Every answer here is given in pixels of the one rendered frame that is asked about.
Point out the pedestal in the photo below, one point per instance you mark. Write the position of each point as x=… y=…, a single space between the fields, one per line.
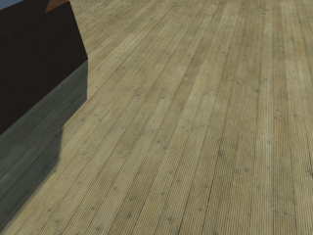
x=40 y=46

